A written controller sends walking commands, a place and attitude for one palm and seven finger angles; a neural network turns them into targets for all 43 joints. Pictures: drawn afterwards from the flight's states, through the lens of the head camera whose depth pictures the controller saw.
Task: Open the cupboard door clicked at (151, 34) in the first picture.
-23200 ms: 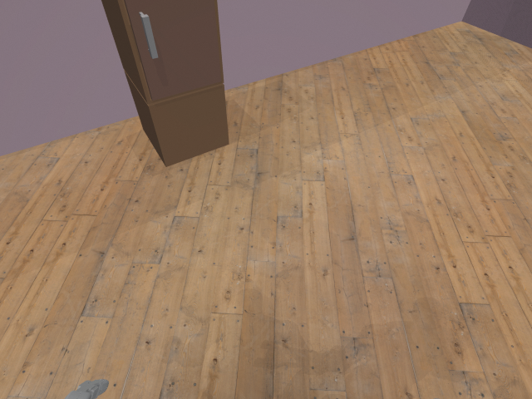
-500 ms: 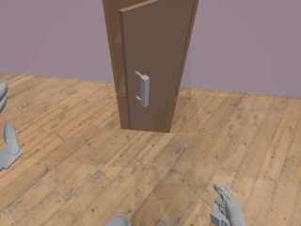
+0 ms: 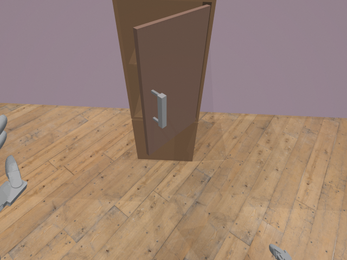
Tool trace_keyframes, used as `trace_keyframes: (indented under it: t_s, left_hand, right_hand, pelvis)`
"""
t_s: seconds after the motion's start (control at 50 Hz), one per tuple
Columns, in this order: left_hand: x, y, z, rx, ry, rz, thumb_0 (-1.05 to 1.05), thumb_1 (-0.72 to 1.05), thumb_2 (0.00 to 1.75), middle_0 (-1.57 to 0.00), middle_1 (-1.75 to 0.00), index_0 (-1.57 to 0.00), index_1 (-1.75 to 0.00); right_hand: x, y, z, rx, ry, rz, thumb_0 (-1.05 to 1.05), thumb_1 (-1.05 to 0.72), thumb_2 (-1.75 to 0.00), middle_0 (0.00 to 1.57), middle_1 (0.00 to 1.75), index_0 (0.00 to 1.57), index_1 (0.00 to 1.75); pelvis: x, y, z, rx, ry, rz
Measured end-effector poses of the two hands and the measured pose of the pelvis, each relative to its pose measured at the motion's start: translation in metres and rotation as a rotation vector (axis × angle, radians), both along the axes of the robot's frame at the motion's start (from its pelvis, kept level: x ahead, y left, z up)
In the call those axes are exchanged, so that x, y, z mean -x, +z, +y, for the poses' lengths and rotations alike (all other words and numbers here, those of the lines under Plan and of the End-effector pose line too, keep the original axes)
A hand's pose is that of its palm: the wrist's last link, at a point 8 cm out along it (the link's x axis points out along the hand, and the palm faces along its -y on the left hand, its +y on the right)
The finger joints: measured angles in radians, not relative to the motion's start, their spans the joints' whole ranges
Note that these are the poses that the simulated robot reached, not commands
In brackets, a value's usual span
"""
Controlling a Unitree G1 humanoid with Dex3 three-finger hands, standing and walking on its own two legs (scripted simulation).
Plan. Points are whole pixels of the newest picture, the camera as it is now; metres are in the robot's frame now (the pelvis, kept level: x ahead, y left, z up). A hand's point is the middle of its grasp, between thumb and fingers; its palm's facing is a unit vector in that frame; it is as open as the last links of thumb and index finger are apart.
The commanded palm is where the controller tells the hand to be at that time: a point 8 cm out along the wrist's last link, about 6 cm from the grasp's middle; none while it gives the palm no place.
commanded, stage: stop stepping back and stand still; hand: left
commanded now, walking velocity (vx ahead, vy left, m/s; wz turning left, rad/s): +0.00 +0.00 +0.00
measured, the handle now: (158, 109) +0.66 +0.10 -0.05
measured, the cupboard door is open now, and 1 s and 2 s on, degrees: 48 48 48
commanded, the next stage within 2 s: let the arm hang, fingers relaxed in 0.60 s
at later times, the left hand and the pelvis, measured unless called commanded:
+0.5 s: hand (5, 205) +0.17 +0.29 +0.15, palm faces +0.42 -0.80 -0.43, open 7.4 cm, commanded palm +0.11 +0.32 +0.18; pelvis -0.03 +0.02 +0.01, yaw -1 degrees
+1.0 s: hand out of the picture +0.04 +0.20 -0.16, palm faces -0.08 -0.97 -0.21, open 7.4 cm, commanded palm none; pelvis -0.04 +0.02 +0.00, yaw +0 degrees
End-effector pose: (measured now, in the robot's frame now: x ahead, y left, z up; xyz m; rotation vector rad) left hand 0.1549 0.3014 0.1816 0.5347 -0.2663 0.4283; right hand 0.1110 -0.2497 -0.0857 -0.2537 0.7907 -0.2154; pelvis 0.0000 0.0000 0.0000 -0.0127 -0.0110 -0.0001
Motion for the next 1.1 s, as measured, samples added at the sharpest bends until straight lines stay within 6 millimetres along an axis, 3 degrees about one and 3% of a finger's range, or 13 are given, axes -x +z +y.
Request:
trace_keyframes:
  t_s: [0.12,0.22,0.4,0.54,0.7,0.74,0.78,0.82,0.88,0.94,1.02,1.1]
  left_hand:
    - [-0.001,-0.002,-0.002,0.006,-0.039,0.057,0.02,0.89,0.9,-0.21,-0.3,-0.21,-0.3]
    - [0.013,0.006,-0.009,-0.016,-0.094,0.055,0.02,0.89,0.9,-0.21,-0.3,-0.22,-0.3]
    - [0.033,-0.006,0.017,0.027,0.008,0.094,0.01,0.89,0.9,-0.21,-0.3,-0.22,-0.3]
    - [0.025,-0.017,0.019,0.064,0.001,0.114,0.02,0.89,0.9,-0.21,-0.3,-0.21,-0.3]
    - [0.014,-0.003,0.016,-0.005,-0.065,0.106,0.02,0.89,0.9,-0.21,-0.3,-0.21,-0.3]
    - [0.004,-0.025,0.02,-0.003,-0.081,0.182,0.01,0.89,0.9,-0.21,-0.3,-0.21,-0.3]
    - [-0.006,-0.076,0.027,0.071,-0.054,0.398,0.01,0.9,0.9,-0.2,-0.3,-0.21,-0.3]
    - [-0.003,-0.136,0.026,0.16,-0.013,0.648,0.01,0.9,0.9,-0.2,-0.3,-0.2,-0.3]
    - [0.029,-0.215,0.007,0.275,0.011,0.986,0.01,0.9,0.9,-0.2,-0.3,-0.2,-0.3]
    - [0.075,-0.271,-0.021,0.393,0.01,1.226,0.01,0.91,0.9,-0.2,-0.3,-0.2,-0.3]
    - [0.137,-0.314,-0.056,0.537,0.025,1.447,0.02,0.91,0.9,-0.2,-0.3,-0.2,-0.3]
    - [0.187,-0.326,-0.062,0.607,0.104,1.578,0.02,0.93,0.89,-0.21,-0.3,-0.21,-0.3]
  right_hand:
    - [-0.021,0.015,0.027,-0.054,0.048,-0.108,0.01,-0.9,-0.9,0.2,0.29,0.2,0.3]
    - [-0.027,0.027,0.038,-0.067,0.079,-0.164,0.01,-0.9,-0.9,0.2,0.3,0.21,0.3]
    - [-0.013,0.024,0.034,-0.028,0.075,-0.111,0.01,-0.9,-0.9,0.2,0.3,0.21,0.3]
    - [0.003,0.02,0.033,-0.003,0.059,-0.055,0.01,-0.9,-0.9,0.2,0.3,0.21,0.3]
    - [0.004,0.019,0.04,-0.016,0.039,-0.05,0.01,-0.9,-0.9,0.2,0.3,0.21,0.3]
    - [0.0,0.009,0.04,-0.05,0.068,-0.041,0.01,-0.9,-0.9,0.2,0.29,0.2,0.3]
    - [0.0,-0.008,0.036,-0.074,0.091,0.022,0.01,-0.9,-0.9,0.2,0.3,0.2,0.3]
    - [0.003,-0.022,0.031,-0.086,0.087,0.076,0.01,-0.9,-0.9,0.2,0.3,0.21,0.3]
    - [0.017,-0.032,0.022,-0.09,0.061,0.143,0.01,-0.9,-0.9,0.2,0.3,0.21,0.3]
    - [0.041,-0.034,0.011,-0.07,0.037,0.232,0.0,-0.9,-0.9,0.2,0.29,0.21,0.3]
    - [0.078,-0.032,-0.003,-0.025,0.009,0.382,0.0,-0.9,-0.9,0.2,0.29,0.2,0.3]
    - [0.11,-0.03,-0.013,0.0,-0.022,0.512,0.0,-0.9,-0.9,0.2,0.29,0.2,0.3]
  pelvis:
    - [0.014,0.004,0.004,-0.01,-0.025,-0.008]
    - [0.023,0.006,0.006,-0.001,-0.025,-0.004]
    - [0.032,0.008,0.015,0.013,-0.017,-0.001]
    - [0.034,0.009,0.021,0.013,-0.011,0.001]
    - [0.029,0.01,0.025,0.008,-0.014,0.014]
    - [0.029,0.007,0.027,0.01,-0.002,0.03]
    - [0.032,0.003,0.031,0.006,0.005,0.035]
    - [0.035,0.0,0.032,-0.002,0.002,0.033]
    - [0.038,-0.002,0.03,-0.009,-0.007,0.02]
    - [0.039,-0.002,0.024,-0.011,-0.006,0.007]
    - [0.04,0.001,0.017,-0.007,0.003,-0.005]
    - [0.04,0.004,0.011,-0.001,0.012,-0.004]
